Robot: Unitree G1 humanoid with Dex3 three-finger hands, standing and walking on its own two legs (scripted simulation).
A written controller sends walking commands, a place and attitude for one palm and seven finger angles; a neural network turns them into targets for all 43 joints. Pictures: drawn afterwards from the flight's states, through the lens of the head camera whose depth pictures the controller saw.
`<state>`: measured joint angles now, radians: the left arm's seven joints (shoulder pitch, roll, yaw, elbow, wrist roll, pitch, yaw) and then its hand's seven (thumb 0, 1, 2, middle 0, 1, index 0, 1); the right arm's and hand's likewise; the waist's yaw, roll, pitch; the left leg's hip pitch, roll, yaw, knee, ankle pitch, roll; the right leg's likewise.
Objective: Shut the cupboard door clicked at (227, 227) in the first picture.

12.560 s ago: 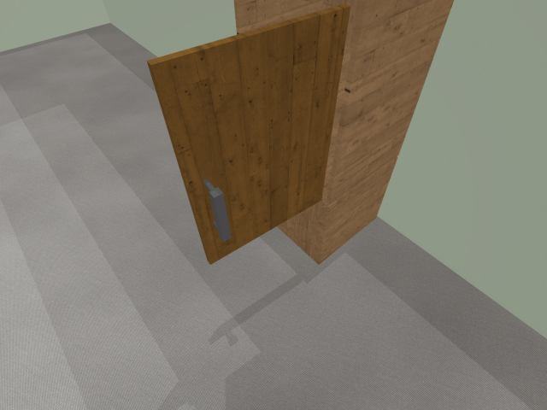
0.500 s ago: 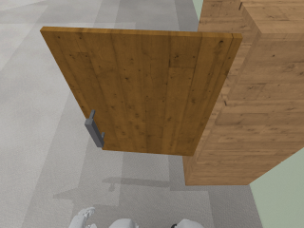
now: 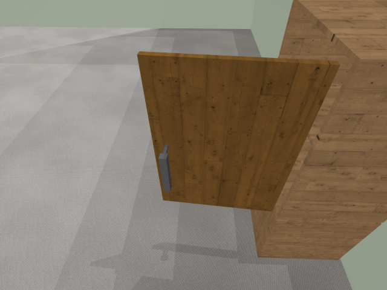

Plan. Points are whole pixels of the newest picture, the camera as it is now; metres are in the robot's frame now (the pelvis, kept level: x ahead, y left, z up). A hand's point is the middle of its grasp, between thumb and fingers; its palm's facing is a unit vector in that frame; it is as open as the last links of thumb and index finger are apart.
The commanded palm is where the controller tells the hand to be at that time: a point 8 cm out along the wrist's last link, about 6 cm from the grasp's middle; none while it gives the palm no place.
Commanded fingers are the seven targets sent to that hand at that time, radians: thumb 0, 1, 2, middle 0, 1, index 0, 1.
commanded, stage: come to a stop and stand still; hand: left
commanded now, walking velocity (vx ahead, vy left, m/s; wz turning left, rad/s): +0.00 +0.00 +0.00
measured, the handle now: (167, 168) +0.49 +0.12 -0.10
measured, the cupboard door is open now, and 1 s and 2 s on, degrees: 85 85 85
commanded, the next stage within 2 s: look again from close up in 1.36 s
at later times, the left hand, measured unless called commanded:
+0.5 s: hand out of the picture -0.04 +0.23 -0.16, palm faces +0.04 -0.98 -0.18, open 7.3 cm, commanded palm none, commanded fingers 0.00 0.90 0.90 -0.20 -0.30 -0.20 -0.30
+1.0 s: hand out of the picture -0.09 +0.30 -0.19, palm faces +0.05 -0.99 -0.15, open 7.3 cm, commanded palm none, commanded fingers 0.00 0.90 0.90 -0.20 -0.30 -0.20 -0.30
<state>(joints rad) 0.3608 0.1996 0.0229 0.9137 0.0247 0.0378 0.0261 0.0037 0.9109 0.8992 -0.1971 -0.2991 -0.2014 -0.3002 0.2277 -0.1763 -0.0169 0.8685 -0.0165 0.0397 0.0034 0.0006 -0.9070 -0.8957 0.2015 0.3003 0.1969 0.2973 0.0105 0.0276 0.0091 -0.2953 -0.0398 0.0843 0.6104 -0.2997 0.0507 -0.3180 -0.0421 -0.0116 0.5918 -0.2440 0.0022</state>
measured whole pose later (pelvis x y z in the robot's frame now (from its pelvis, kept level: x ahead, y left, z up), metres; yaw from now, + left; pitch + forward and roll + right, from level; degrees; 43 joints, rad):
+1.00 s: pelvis -0.08 +0.13 +0.00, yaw -1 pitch -3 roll -2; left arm 0.37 0.19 0.05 1.03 0.02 0.05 0.04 0.01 0.91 0.90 -0.20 -0.30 -0.20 -0.30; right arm 0.31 -0.14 -0.02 1.04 -0.02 0.01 -0.02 0.00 -0.91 -0.90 0.20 0.30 0.20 0.30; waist 0.00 -0.07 0.02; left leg -0.30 -0.09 0.02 0.58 -0.23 0.11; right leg -0.33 -0.01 0.06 0.85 -0.42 -0.02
